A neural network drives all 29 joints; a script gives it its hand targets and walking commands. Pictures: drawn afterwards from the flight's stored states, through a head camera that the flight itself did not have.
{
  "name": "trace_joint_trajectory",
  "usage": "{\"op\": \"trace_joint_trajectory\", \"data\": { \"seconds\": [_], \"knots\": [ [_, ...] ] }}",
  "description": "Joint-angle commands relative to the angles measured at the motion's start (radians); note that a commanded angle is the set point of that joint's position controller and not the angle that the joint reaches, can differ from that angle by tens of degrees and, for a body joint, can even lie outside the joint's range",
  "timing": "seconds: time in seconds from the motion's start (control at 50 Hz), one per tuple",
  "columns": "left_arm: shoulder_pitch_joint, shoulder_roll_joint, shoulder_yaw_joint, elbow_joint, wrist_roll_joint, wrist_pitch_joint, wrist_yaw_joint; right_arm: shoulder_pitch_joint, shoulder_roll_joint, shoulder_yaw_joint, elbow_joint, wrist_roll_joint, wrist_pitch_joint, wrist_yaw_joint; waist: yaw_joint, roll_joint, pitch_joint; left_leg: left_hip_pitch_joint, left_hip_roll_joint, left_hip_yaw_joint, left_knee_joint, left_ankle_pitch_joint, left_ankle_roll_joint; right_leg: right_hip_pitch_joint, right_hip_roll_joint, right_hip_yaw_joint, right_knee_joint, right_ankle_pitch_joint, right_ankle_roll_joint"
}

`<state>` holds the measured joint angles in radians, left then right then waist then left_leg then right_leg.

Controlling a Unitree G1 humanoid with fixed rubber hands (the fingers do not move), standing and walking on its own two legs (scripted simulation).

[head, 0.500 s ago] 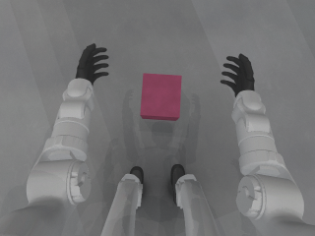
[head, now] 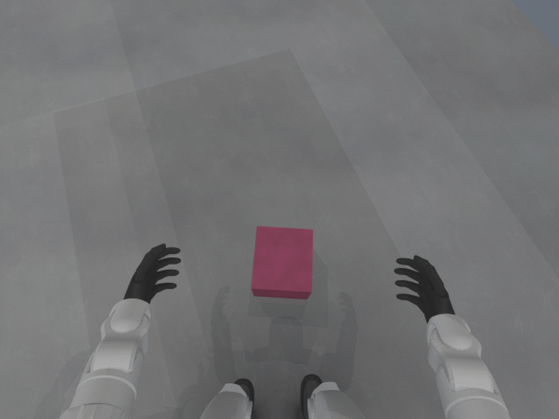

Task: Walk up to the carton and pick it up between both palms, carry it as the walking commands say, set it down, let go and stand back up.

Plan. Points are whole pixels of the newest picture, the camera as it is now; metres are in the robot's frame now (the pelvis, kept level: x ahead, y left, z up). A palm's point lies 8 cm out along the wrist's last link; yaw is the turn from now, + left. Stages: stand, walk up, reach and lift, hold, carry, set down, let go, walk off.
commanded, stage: let go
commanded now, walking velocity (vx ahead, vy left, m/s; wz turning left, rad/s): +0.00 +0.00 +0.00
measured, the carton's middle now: (282, 263) +0.49 -0.01 -0.67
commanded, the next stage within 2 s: stand in 0.74 s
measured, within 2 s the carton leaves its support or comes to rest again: neither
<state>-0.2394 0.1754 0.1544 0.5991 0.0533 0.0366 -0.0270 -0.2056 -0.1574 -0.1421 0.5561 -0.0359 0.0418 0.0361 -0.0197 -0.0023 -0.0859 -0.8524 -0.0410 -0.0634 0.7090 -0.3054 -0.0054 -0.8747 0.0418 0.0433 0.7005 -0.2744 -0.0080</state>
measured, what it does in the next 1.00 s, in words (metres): stands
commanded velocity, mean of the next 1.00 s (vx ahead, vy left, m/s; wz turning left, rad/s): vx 0.00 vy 0.00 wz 0.00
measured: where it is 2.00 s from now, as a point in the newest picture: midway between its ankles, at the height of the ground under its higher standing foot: outside the picture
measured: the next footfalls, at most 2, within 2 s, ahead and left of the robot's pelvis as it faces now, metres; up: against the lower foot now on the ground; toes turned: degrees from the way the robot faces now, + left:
none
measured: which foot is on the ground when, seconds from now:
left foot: down 0.00-1.00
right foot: down 0.00-1.00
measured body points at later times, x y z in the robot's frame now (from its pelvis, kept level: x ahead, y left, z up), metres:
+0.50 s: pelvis +0.02 +0.01 +0.04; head +0.04 +0.01 +0.48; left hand +0.19 +0.24 -0.04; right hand +0.20 -0.22 -0.04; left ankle +0.00 +0.12 -0.71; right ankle +0.01 -0.11 -0.71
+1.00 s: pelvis +0.03 +0.01 +0.03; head +0.04 +0.01 +0.48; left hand +0.17 +0.30 -0.06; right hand +0.17 -0.28 -0.06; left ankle +0.00 +0.12 -0.71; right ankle +0.01 -0.11 -0.71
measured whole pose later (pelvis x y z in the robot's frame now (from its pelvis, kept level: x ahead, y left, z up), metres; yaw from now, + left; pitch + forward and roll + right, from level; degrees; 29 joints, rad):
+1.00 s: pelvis +0.03 +0.01 +0.03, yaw +0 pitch +0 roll +0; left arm 0.20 0.33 0.04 0.70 0.04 0.03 0.02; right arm 0.18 -0.32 -0.04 0.70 -0.04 0.03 -0.02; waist 0.00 0.01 0.02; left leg -0.17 -0.03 -0.06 0.49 -0.31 0.01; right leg -0.20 0.04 0.05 0.48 -0.28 -0.01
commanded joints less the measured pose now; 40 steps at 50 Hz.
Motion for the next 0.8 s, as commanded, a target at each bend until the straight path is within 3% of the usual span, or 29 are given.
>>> {"op": "trace_joint_trajectory", "data": {
  "seconds": [0.0,0.14,0.24,0.44,0.62,0.72,0.74,0.78],
  "knots": [
    [0.058,0.079,-0.005,-0.060,-0.012,-0.043,-0.003,0.078,-0.074,0.010,-0.064,0.013,-0.043,0.002,0.004,0.006,-0.392,0.269,0.008,0.037,-0.112,0.271,-0.025,0.477,-0.016,-0.006,-0.082,0.348,0.026],
    [0.289,0.104,-0.051,-0.144,-0.030,-0.069,-0.012,0.290,-0.102,0.048,-0.142,0.029,-0.069,0.003,0.014,0.000,-0.253,0.480,0.004,0.033,-0.206,0.305,-0.013,0.636,-0.012,-0.013,-0.189,0.391,0.034],
    [0.411,0.109,-0.074,-0.225,-0.040,-0.051,-0.023,0.401,-0.115,0.060,-0.204,0.038,-0.054,0.009,0.019,0.012,-0.111,0.620,0.008,0.031,-0.286,0.330,-0.009,0.738,-0.003,-0.025,-0.278,0.351,0.034],
    [0.417,0.124,-0.101,-0.270,-0.053,0.048,-0.046,0.401,-0.150,0.066,-0.226,0.031,0.048,0.038,0.018,0.016,0.122,0.667,0.021,0.043,-0.354,0.156,-0.013,0.803,-0.002,-0.037,-0.316,0.170,0.017],
    [0.434,0.123,-0.092,-0.266,-0.026,0.091,-0.043,0.397,-0.155,0.062,-0.223,0.023,0.090,0.040,0.021,0.013,0.142,0.700,0.018,0.037,-0.347,0.229,-0.005,0.834,0.005,-0.031,-0.302,0.217,0.017],
    [0.428,0.136,-0.093,-0.266,-0.044,0.072,-0.027,0.384,-0.168,0.069,-0.249,0.022,0.115,0.021,0.038,0.025,0.093,0.721,0.027,0.045,-0.321,0.285,-0.002,0.828,0.016,-0.023,-0.278,0.236,0.025],
    [0.406,0.255,-0.065,-0.119,-0.017,0.041,0.022,0.336,-0.262,0.057,-0.101,0.007,0.067,-0.033,0.041,0.006,0.121,0.610,0.055,0.015,-0.284,0.222,-0.031,0.721,-0.060,0.006,-0.274,0.197,0.036],
    [0.426,0.254,-0.075,-0.088,-0.008,0.013,0.043,0.368,-0.247,0.064,-0.062,-0.007,0.025,-0.057,0.024,0.012,0.099,0.662,0.064,-0.011,-0.292,0.127,-0.021,0.662,-0.078,0.047,-0.300,0.092,0.023]
  ]
}}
